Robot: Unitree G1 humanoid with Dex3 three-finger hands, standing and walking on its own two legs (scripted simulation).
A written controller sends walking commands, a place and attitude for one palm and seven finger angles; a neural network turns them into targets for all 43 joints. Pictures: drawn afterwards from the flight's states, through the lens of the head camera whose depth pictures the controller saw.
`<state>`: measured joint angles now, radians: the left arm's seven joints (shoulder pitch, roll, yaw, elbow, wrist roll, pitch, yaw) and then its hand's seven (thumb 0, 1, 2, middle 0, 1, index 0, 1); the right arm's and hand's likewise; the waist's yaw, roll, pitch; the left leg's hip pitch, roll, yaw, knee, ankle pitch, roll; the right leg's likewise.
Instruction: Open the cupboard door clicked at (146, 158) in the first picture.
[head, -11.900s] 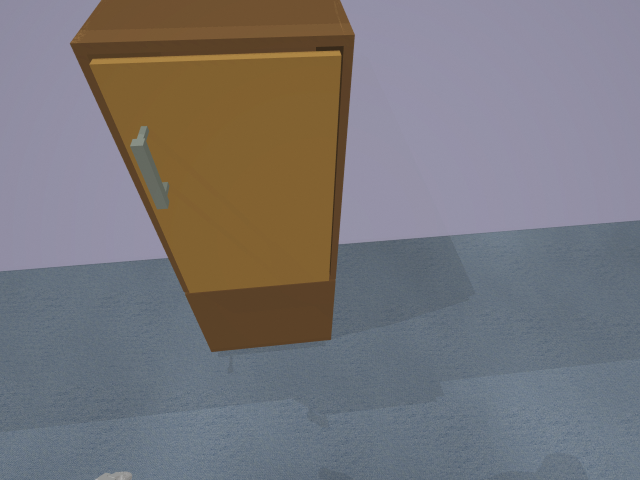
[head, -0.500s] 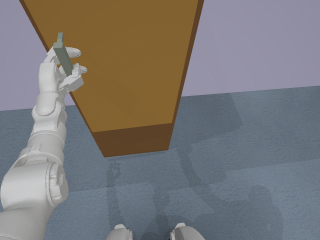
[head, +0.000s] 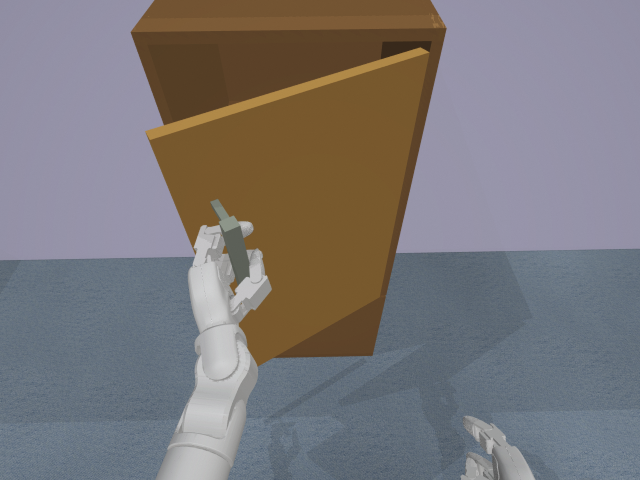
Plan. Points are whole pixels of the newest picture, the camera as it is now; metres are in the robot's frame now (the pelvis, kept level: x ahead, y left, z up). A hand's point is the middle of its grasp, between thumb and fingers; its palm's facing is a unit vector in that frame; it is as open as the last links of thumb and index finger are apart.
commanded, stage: pull the door open along its arc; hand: left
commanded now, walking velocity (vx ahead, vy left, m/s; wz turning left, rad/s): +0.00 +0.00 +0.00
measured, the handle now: (233, 249) +0.39 +0.13 +0.08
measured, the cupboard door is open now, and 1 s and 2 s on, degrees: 31 44 45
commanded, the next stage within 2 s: open thumb and fingers to let go in 0.30 s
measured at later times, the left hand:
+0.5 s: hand (305, 315) +0.29 +0.03 +0.09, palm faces +0.39 -0.92 -0.04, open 6.3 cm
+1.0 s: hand (298, 316) +0.29 +0.04 +0.08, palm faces +0.40 -0.92 -0.02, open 13.5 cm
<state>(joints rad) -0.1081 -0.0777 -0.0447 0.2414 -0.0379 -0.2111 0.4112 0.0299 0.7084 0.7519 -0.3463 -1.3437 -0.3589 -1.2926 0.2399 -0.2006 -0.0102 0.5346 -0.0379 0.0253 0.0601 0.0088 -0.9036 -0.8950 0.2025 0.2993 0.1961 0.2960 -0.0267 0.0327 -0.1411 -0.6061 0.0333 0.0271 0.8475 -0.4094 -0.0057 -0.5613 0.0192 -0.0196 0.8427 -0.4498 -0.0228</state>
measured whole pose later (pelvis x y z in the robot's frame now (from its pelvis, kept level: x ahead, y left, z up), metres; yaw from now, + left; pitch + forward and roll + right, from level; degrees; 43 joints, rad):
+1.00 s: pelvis -0.01 -0.05 +0.00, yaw +4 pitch +6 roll +1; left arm 0.03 -0.11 -0.21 0.14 0.05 -0.14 0.57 0.00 -0.39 0.35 -0.30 -1.11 -0.30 -1.12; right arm 0.20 -0.19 -0.01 0.58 -0.06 0.04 -0.01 0.01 -0.90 -0.90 0.20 0.30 0.20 0.30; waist -0.01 0.04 -0.11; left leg -0.54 0.02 -0.05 0.80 -0.37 -0.04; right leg -0.49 0.02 -0.09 0.84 -0.46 -0.08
